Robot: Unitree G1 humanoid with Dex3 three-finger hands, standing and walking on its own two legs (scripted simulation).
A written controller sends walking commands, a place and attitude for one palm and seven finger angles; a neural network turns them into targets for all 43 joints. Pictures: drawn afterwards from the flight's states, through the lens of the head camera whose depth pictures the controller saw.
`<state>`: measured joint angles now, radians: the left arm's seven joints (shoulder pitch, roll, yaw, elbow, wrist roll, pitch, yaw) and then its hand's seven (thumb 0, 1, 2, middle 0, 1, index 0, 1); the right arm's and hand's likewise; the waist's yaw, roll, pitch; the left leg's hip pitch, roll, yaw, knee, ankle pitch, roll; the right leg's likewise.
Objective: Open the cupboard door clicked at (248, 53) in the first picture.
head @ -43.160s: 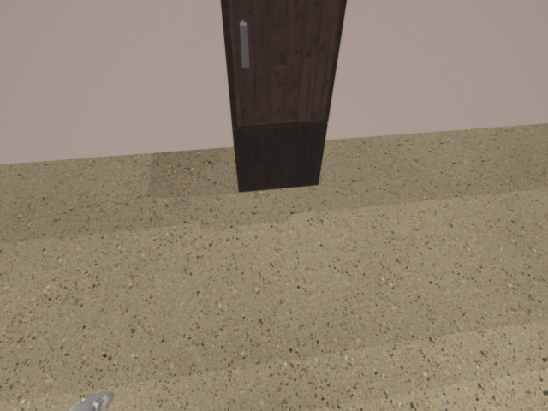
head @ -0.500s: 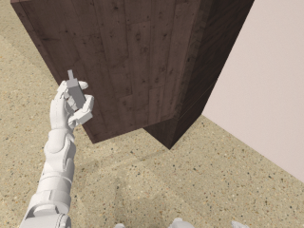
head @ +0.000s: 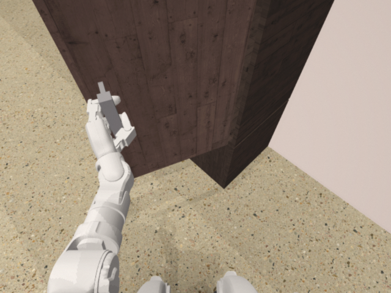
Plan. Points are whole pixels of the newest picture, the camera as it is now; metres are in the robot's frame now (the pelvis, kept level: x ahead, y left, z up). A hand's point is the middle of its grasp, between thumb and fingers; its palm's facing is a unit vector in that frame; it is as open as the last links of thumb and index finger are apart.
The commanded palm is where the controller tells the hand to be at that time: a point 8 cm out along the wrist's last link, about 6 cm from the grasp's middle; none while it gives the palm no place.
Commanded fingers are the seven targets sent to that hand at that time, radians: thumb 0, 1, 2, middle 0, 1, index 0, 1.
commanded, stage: pull the door open along its arc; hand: left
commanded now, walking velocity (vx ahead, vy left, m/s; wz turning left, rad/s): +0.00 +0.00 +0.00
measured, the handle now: (112, 113) +0.49 +0.18 +0.07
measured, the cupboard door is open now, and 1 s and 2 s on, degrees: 68 90 93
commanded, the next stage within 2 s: open thumb and fingers to let go in 0.64 s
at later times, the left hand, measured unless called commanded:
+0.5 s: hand (142, 151) +0.38 +0.10 +0.07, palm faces +0.31 -0.95 +0.04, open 6.5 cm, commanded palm +0.31 +0.14 +0.06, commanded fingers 0.00 0.90 0.90 -0.40 -1.35 -0.40 -1.35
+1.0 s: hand (163, 165) +0.35 +0.06 +0.07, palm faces +0.36 -0.93 -0.03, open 7.3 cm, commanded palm +0.30 +0.09 +0.06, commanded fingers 0.00 -0.08 0.48 -0.33 -1.25 -0.33 -1.25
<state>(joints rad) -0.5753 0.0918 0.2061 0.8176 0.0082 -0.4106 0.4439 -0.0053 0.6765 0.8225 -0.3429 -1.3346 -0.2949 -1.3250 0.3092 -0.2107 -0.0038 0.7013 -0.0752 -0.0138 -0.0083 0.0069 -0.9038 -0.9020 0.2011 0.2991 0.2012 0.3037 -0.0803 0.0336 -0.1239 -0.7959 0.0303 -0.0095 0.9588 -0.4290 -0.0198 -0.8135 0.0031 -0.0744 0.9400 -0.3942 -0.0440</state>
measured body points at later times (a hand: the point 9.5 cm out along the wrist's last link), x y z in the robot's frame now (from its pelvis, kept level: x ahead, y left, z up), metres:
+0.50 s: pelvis +0.03 +0.01 +0.02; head +0.07 +0.00 +0.46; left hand +0.36 +0.15 +0.07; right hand +0.13 -0.23 -0.10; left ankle +0.02 +0.13 -0.68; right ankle +0.03 -0.09 -0.68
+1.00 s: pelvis +0.03 -0.01 +0.01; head +0.06 -0.03 +0.45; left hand +0.32 +0.11 +0.08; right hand +0.22 -0.21 -0.10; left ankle +0.02 +0.13 -0.68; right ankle +0.03 -0.09 -0.68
